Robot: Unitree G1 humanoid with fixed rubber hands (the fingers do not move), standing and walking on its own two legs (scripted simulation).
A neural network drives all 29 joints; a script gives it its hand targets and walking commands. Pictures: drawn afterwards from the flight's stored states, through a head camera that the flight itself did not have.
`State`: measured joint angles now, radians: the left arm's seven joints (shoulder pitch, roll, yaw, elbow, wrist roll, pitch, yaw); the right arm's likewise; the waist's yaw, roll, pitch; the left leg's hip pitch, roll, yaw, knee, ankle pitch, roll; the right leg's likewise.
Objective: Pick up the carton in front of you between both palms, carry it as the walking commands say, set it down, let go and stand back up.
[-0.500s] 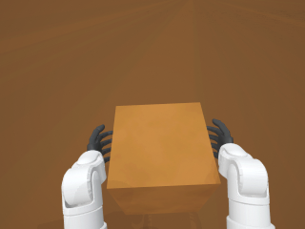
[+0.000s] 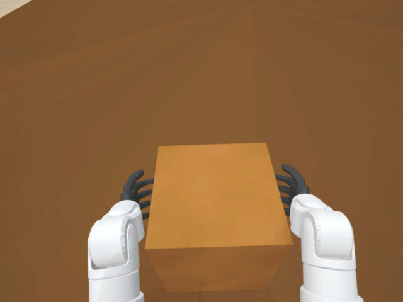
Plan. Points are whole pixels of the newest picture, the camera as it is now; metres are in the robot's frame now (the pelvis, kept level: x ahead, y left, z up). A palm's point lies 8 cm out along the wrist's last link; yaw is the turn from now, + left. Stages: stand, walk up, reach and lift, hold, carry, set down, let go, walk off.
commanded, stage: carry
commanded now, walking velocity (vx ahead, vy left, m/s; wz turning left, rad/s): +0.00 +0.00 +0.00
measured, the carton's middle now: (214, 221) +0.28 +0.00 +0.01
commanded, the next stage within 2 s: hold in 1.78 s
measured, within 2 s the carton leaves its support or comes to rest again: neither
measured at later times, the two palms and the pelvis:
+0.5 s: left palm (134, 235) +0.23 +0.14 +0.06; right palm (302, 228) +0.23 -0.16 +0.06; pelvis -0.04 -0.01 +0.00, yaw +0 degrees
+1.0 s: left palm (139, 239) +0.23 +0.14 +0.04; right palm (303, 232) +0.23 -0.16 +0.05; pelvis -0.06 -0.01 +0.00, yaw +0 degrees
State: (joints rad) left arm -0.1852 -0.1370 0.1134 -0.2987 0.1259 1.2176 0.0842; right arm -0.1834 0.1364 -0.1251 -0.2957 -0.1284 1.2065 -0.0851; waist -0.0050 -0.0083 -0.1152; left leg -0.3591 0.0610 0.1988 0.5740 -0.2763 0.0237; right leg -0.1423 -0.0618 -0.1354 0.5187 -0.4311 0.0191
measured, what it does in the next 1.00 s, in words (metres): shifts its weight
